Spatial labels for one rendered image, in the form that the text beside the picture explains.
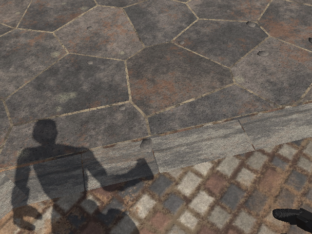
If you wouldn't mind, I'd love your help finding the right robot hand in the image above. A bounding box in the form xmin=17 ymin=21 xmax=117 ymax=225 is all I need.
xmin=272 ymin=208 xmax=312 ymax=234

